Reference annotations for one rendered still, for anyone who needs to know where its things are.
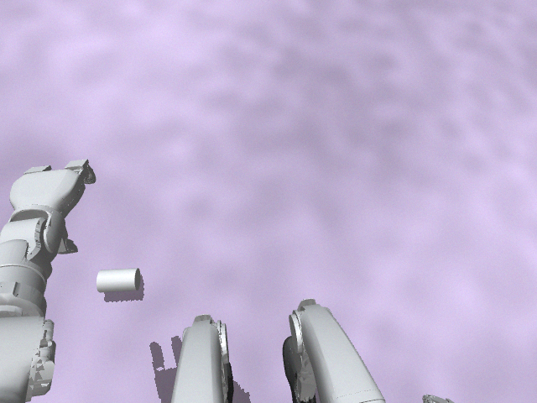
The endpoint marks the right robot foot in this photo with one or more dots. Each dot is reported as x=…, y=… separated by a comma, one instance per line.
x=290, y=370

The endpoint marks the left robot hand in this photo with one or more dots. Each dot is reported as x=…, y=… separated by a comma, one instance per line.
x=58, y=189

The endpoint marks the can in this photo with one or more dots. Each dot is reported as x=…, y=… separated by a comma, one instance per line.
x=118, y=280

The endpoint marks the left robot arm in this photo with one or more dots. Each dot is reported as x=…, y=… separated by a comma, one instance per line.
x=28, y=243

